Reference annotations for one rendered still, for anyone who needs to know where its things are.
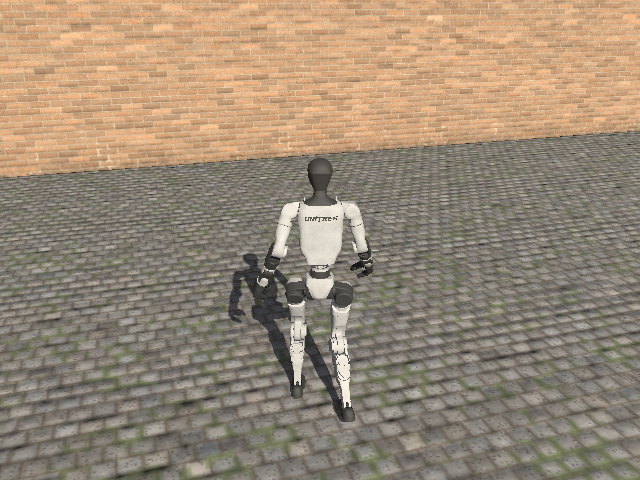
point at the robot right foot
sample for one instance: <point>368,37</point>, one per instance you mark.
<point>347,414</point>

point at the right robot hand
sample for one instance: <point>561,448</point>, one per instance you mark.
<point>366,272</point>

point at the right robot upper arm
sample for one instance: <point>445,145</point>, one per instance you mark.
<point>352,212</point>

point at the left robot upper arm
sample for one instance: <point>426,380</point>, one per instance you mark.
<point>288,212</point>

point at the robot left forearm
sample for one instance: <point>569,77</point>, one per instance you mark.
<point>268,268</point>

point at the left robot hand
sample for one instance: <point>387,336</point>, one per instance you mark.
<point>258,292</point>

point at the right robot thigh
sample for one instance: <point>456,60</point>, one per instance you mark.
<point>339,312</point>

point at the robot right forearm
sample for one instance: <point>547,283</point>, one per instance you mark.
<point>366,257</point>

